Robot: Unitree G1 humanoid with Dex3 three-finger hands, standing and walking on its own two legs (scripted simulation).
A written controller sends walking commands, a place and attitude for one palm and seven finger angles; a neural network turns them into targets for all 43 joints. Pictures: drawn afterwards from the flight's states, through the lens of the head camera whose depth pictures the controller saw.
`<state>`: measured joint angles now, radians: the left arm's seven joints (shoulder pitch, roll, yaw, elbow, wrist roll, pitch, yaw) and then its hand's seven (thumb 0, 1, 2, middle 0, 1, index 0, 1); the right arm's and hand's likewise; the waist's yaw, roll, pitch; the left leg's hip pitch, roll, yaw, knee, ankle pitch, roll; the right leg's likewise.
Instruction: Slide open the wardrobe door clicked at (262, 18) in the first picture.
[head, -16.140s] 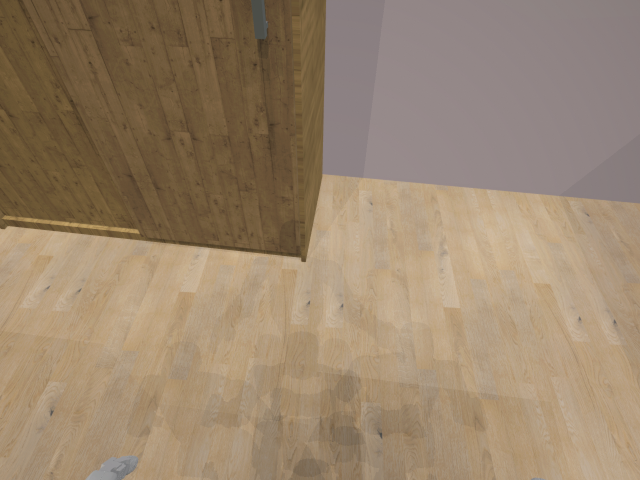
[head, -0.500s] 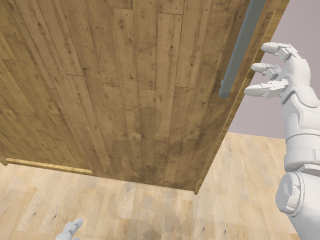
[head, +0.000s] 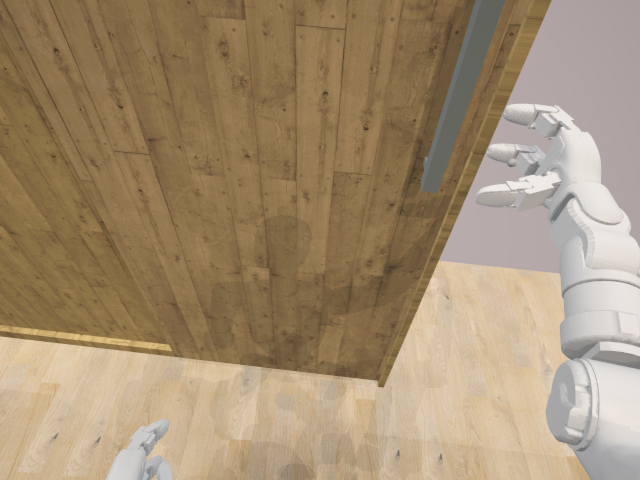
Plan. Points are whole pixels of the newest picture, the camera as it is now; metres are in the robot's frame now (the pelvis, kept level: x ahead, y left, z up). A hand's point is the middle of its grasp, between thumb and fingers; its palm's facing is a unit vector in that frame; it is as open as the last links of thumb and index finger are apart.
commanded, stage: move the hooked fingers beside the handle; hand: right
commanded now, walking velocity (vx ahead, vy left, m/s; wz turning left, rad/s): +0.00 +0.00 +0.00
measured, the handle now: (454, 94) +0.53 -0.11 +0.24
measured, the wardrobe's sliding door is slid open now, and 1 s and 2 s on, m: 0.00 0.00 0.00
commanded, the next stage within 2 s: feel for the door with the fingertips in 0.04 s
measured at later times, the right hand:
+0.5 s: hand (470, 154) +0.44 -0.13 +0.22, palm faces +0.02 +1.00 +0.03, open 14.0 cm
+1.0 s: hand (474, 141) +0.47 -0.14 +0.21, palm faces +0.04 +1.00 +0.02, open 14.0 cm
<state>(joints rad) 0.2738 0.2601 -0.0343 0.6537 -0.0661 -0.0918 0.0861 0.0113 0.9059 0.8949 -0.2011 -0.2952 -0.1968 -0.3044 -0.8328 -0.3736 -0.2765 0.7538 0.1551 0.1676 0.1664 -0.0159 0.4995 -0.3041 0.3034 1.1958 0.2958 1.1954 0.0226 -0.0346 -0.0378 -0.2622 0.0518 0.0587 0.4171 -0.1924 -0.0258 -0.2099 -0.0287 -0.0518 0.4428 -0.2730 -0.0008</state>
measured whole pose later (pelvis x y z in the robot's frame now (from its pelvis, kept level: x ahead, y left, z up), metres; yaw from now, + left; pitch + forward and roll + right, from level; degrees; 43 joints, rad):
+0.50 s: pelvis +0.00 +0.01 +0.00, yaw +0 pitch +1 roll +0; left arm 0.27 0.24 -0.04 0.68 -0.06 -0.07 0.07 0.01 0.91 0.89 -0.20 -0.30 -0.20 -0.30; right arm -0.81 -0.25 -0.24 0.64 0.15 0.19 0.06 -0.02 0.50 -0.30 0.31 1.20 0.30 1.20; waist 0.02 -0.04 -0.04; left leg -0.25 0.04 0.05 0.43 -0.20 -0.02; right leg -0.18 -0.04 -0.06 0.43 -0.27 0.01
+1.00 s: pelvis -0.01 +0.01 +0.00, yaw +0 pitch +4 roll +0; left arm 0.34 0.27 -0.03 0.72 -0.05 -0.10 0.09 0.01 0.91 0.89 -0.20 -0.30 -0.20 -0.30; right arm -1.03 -0.38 -0.29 1.02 0.12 0.04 0.11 -0.02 0.50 -0.30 0.30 1.20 0.30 1.20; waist 0.07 -0.03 -0.02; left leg -0.32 0.04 0.06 0.43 -0.18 -0.01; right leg -0.26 -0.04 -0.05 0.46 -0.26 0.01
